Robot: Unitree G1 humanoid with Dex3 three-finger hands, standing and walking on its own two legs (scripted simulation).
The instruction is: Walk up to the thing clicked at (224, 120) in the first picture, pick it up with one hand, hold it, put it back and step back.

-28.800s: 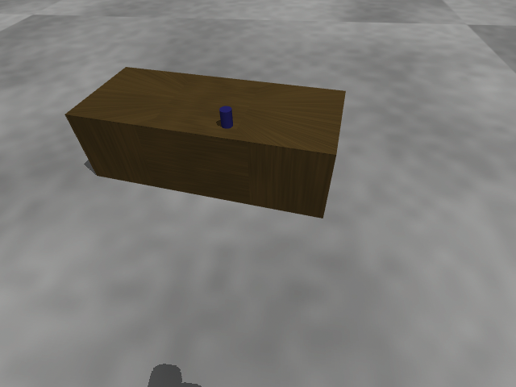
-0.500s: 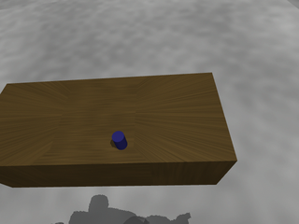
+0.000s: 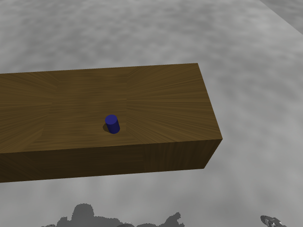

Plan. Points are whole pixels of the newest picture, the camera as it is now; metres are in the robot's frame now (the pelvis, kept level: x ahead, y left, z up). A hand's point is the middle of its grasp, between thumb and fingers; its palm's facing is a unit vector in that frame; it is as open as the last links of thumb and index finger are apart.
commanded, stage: step back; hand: left
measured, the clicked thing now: (112, 124) +0.59 +0.22 -0.29
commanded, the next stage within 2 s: none
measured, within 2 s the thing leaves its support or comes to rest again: neither
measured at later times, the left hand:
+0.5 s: hand out of the picture -0.03 +0.29 -0.14, palm faces +0.05 -0.92 -0.38, open 7.4 cm
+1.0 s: hand out of the picture -0.23 +0.25 -0.12, palm faces +0.00 -0.90 -0.44, open 7.4 cm
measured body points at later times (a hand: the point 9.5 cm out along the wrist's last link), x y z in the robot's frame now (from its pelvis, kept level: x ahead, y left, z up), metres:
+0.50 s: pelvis -0.14 +0.02 +0.01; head -0.09 +0.04 +0.45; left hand -0.03 +0.34 -0.11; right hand -0.05 -0.29 -0.10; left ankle -0.11 +0.12 -0.72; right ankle -0.11 -0.13 -0.64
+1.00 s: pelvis -0.30 -0.02 +0.01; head -0.26 -0.04 +0.46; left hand -0.23 +0.30 -0.09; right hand -0.20 -0.34 -0.12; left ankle -0.30 +0.12 -0.65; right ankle -0.28 -0.14 -0.72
